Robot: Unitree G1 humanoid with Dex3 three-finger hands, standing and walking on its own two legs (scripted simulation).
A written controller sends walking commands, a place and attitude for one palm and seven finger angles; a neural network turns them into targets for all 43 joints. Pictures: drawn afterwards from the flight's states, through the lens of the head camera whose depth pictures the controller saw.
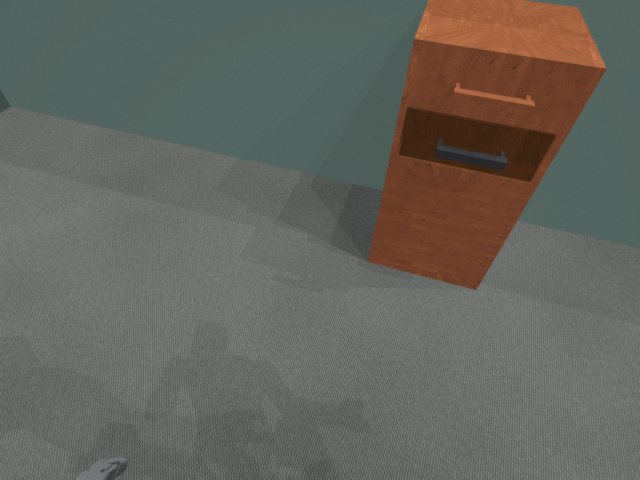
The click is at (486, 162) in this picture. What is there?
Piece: drawer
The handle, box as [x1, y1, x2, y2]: [434, 138, 506, 170]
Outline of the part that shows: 434,155 442,158 503,170 506,164 506,158 504,157 503,151 500,151 498,156 494,156 444,146 441,144 442,139 439,138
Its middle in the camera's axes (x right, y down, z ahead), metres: +0.42 -0.24 +1.08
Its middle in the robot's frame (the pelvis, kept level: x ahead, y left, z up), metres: +0.97 -0.38 -0.15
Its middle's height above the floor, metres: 0.62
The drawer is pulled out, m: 0.00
